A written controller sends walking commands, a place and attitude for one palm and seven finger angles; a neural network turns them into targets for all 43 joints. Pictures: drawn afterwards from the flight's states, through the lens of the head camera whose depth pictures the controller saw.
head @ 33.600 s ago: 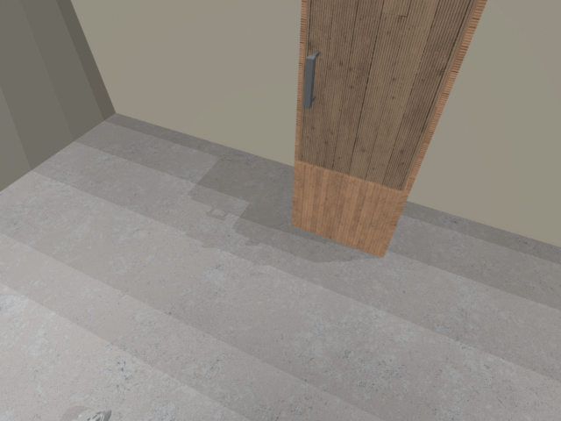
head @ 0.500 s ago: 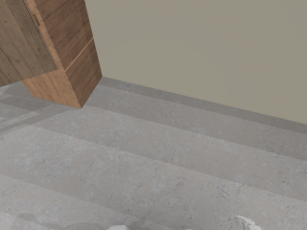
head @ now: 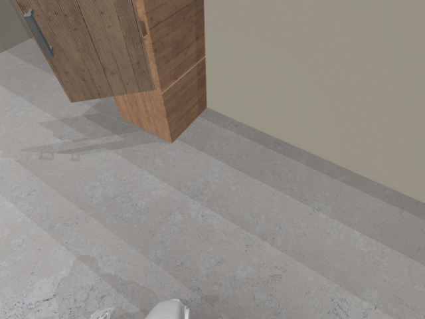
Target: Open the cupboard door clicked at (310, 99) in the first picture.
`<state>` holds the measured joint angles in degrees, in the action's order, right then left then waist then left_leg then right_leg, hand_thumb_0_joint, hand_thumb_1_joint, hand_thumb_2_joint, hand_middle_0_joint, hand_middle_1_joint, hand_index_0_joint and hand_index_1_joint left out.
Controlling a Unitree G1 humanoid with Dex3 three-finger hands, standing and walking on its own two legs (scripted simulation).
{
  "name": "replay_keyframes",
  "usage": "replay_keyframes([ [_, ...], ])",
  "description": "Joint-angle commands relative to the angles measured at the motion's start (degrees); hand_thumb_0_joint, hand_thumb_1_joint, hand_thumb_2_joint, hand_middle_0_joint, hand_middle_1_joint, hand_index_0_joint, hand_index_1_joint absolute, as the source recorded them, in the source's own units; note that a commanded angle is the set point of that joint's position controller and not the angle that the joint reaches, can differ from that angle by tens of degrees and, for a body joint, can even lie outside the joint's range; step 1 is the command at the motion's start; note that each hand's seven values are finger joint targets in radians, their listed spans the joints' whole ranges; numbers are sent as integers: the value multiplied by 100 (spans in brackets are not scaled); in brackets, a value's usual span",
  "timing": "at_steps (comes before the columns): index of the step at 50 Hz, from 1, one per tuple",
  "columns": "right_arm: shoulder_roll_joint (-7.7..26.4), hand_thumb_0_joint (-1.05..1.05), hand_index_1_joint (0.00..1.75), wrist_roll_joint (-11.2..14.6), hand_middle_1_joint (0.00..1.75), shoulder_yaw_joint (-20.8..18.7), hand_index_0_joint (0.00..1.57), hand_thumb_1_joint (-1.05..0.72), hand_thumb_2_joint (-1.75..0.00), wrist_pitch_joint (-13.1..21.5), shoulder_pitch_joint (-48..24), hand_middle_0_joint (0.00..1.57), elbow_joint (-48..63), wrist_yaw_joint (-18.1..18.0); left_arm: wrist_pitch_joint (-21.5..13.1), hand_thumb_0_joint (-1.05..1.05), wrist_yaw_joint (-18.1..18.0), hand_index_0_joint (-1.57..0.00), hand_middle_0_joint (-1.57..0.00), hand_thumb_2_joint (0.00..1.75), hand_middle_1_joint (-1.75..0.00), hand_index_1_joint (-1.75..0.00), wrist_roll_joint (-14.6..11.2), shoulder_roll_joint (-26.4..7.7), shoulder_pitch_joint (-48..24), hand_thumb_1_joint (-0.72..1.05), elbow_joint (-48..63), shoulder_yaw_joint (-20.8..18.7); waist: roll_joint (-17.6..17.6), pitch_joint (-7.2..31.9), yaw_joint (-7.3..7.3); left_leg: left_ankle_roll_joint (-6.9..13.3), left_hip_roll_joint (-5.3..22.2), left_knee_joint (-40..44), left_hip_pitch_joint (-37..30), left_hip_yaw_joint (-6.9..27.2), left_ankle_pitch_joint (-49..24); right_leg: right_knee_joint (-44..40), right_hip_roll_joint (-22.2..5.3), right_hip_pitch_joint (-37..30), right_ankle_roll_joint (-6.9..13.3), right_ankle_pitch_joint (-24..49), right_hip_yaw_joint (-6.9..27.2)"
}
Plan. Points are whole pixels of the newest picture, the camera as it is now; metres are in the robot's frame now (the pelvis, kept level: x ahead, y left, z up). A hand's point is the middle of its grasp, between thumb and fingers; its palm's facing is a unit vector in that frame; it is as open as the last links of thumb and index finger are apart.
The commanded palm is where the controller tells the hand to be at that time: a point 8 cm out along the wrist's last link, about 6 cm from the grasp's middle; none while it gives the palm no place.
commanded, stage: turn to face it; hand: left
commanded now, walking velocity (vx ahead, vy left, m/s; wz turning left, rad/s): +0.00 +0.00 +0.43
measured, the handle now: (40, 34) +1.00 +0.67 -0.01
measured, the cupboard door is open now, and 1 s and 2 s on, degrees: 46 46 46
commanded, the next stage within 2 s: take the last steps up to it in 0.40 s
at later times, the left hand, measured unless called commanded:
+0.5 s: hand out of the picture +0.04 +0.21 -0.16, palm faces +0.22 -0.93 -0.28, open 7.4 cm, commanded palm none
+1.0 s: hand out of the picture +0.05 +0.26 -0.17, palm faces +0.36 -0.91 -0.20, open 7.4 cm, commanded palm none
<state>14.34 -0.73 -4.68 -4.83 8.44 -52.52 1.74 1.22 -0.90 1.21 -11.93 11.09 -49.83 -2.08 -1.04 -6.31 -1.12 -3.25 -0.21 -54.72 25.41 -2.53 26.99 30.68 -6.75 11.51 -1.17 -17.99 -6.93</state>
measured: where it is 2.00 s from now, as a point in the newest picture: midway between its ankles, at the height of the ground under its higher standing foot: (166, 267)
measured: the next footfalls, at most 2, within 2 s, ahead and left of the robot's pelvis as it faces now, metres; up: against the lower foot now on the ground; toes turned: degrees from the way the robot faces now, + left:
left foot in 0.12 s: +0.05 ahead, +0.13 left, +0.00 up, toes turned +7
right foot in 0.42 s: +0.06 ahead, -0.12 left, +0.00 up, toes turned +7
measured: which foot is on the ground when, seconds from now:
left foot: up 0.00-0.10, down 0.12-0.42, up 0.44-0.76, down 0.78-1.00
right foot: down 0.00-0.10, up 0.12-0.40, down 0.42-0.78, up 0.80-1.00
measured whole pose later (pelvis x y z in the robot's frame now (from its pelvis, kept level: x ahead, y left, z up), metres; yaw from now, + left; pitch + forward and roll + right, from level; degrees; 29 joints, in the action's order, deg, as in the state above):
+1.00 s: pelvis +0.07 +0.06 +0.00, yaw +19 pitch +0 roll +0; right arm 10.4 -1.6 -1.0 2.0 16.5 -57.7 -0.4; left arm 1.3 1.6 1.1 -13.1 12.3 -58.0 -3.5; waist -1.2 -3.1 1.2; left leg 3.2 -1.7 -23.3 7.7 -3.9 15.8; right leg 54.7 -6.7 27.6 -1.0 -20.9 -4.6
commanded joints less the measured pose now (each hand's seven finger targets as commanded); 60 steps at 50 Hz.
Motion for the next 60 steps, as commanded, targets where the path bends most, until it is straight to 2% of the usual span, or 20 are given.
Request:
replay_keyframes([
  [1, 180, 0, 30, 23, 30, 18, 20, -90, -90, 249, -428, 20, 578, 3, -146, 0, -63, -20, -20, 90, -30, -30, 44, -1335, 373, 90, 215, -413, -1053, 714, 299, 43, -51, 1463, -373, -334, -213, -501, -1299, -591, 664, 3046, 596],
  [3, 328, 0, 30, 7, 30, 4, 20, -90, -90, 295, -6, 20, 464, -24, -116, 0, -31, -20, -20, 90, -30, -30, -23, -1322, 255, 90, 189, -422, -827, 853, 44, 140, -46, 2574, -1314, -286, -1201, 72, -1160, -126, 304, 2597, 283],
  [4, 685, 0, 30, -15, 30, -73, 20, -90, -90, 353, 282, 20, 404, -45, -85, 0, -1, -20, -20, 90, -30, -30, -68, -1168, 228, 90, 256, -394, 16, 1092, -128, 377, 492, 3019, -2170, 346, -2177, 887, -895, 590, -20, 1906, -19],
  [5, 1262, 0, 30, -63, 30, -212, 20, -90, -90, 378, 624, 20, 409, -73, -56, 0, 28, -20, -20, 90, -30, -30, -94, -751, 196, 90, 441, -285, 1706, 1215, -282, 1146, 2041, 3223, -2787, 2356, -4009, 2189, -104, 1932, -446, -1219, -255],
  [6, 1536, 0, 30, -96, 30, -243, 20, -90, -90, 329, 920, 20, 327, -141, 7, 0, -3, -20, -20, 90, -30, -30, -52, -730, -183, 90, 597, -223, 1497, 1179, -455, 1739, 2525, 3410, -2260, 2716, -3873, 2940, -7, 1966, -343, -2094, 316],
  [18, 858, 0, 30, -66, 30, -30, 20, -90, -90, 357, -33, 20, 284, -297, 0, 0, 33, -20, -20, 90, -30, -30, -74, -537, 363, 90, -70, -215, 878, 992, 196, 1071, 1142, 3042, -1105, 1468, -3223, 377, 587, 27, -170, -99, 291],
  [19, 787, 0, 30, -26, 30, -15, 20, -90, -90, 352, -110, 20, 292, -281, -45, 0, 8, -20, -20, 90, -30, -30, -69, -625, 554, 90, -134, -235, 653, 993, 312, 861, 942, 2777, -805, 1357, -2731, -400, 476, -467, -137, 440, 391],
  [21, 250, 0, 30, 40, 30, 62, 20, -90, -90, 328, -60, 20, 418, -199, -130, 0, -44, -20, -20, 90, -30, -30, 28, -1385, 580, 90, -142, -362, -1477, 694, 319, 171, -261, 1165, 308, 203, 53, -1622, -1536, -737, 727, 754, 2444],
  [24, 384, 0, 30, -14, 30, -22, 20, -90, -90, 221, -291, 20, 279, -175, -166, 0, -76, -20, -20, 90, -30, -30, 9, -1052, 245, 90, -45, -291, -1361, 309, 250, 195, 21, -947, 512, 530, 302, -1395, -1359, -96, 1135, 1888, 1947],
  [32, 67, 0, 30, -9, 30, 99, 20, -90, -90, 380, -671, 20, 249, 2, -321, 0, 15, -20, -20, 90, -30, -30, 52, -1206, 969, 90, -459, -415, -922, 411, 598, 117, 99, 993, 305, -99, 7, -1453, -1466, -1030, 952, 1242, 1418],
  [37, 148, 0, 30, -24, 30, 120, 20, -90, -90, 509, 252, 20, -6, -24, -284, 0, 96, -20, -20, 90, -30, -30, 4, -1195, 501, 90, -494, -459, -590, 529, 60, 253, -110, 2958, -1759, -530, -986, -750, -1072, 248, 430, 279, 606],
  [38, 548, 0, 30, -49, 30, 23, 20, -90, -90, 556, 831, 20, -142, -90, -256, 0, 140, -20, -20, 90, -30, -30, -31, -968, 358, 90, -395, -424, 348, 743, -239, 570, 435, 3343, -2783, 287, -692, 409, -665, 1167, 157, 17, 178],
  [39, 1141, 0, 30, -144, 30, -126, 20, -90, -90, 570, 1496, 20, -240, -149, -252, 0, 196, -20, -20, 90, -30, -30, -61, -561, 194, 90, -153, -326, 2104, 896, -501, 1311, 1918, 3851, -3466, 2388, -550, 2184, 147, 2511, -168, -1524, -479],
  [40, 1229, 0, 30, -123, 30, -112, 20, -90, -90, 534, 1909, 20, -320, -218, -244, 0, 166, -20, -20, 90, -30, -30, 7, -546, -446, 90, 101, -240, 1676, 675, -676, 1804, 2340, 4115, -3094, 2835, -561, 3226, 140, 2986, -53, -1841, 85],
  [43, 700, 0, 30, -107, 30, 55, 20, -90, -90, 661, 1139, 20, -168, -304, -237, 0, 207, -20, -20, 90, -30, -30, 12, -494, -515, 90, -73, -253, 974, 125, -189, 1651, 1848, 4394, -1891, 2219, -324, 3720, -203, 2899, 42, -798, 597],
  [47, 566, 0, 30, -81, 30, 137, 20, -90, -90, 781, 1013, 20, -299, -290, -185, 0, 263, -20, -20, 90, -30, -30, 11, -323, -150, 90, -313, -178, 606, 351, 91, 1461, 1342, 4352, -1829, 1072, -1706, 2439, -88, 2039, -8, -205, 296],
  [55, 424, 0, 30, -69, 30, 171, 20, -90, -90, 758, 1276, 20, -694, -250, -262, 0, 239, -20, -20, 90, -30, -30, 28, -376, -143, 90, -311, -183, 388, 180, 278, 1212, 1047, 3646, -1274, 623, -1805, 274, 389, 170, 41, 423, -73],
  [56, 333, 0, 30, -36, 30, 190, 20, -90, -90, 769, 1237, 20, -700, -255, -305, 0, 220, -20, -20, 90, -30, -30, 37, -518, 355, 90, -454, -258, 98, 330, 517, 1027, 756, 2889, -804, 424, -1772, -170, 312, -800, 130, 502, 142],
  [58, 48, 0, 30, 22, 30, 190, 20, -90, -90, 794, 1318, 20, -436, -198, -381, 0, 145, -20, -20, 90, -30, -30, 23, -1513, 1736, 90, -793, -497, -1904, 1079, 925, 478, -220, -138, 1123, -305, 846, -1647, -2187, -2704, 1174, -225, 3385],
  [60, 266, 0, 30, -44, 30, 85, 20, -90, -90, 698, 617, 20, -341, -185, -331, 0, 13, -20, -20, 90, -30, -30, -23, -1051, 1152, 90, -653, -424, -1118, 187, 735, 436, 432, -1284, 1465, 448, 270, -2148, -2164, -1180, 1364, -1522, 3342],
])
